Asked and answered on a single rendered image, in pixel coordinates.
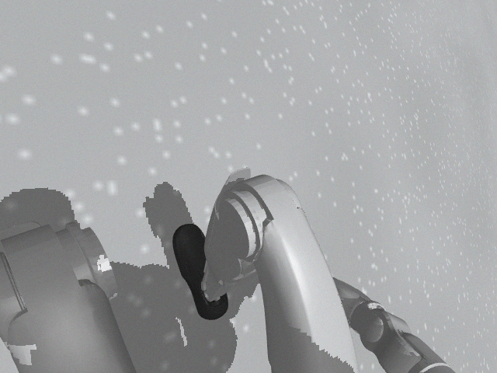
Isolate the right robot foot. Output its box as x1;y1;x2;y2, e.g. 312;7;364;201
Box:
172;224;228;320

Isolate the right robot arm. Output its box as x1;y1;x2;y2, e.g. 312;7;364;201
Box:
350;301;455;373

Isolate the right robot hand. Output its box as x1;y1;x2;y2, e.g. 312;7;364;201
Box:
333;278;372;328

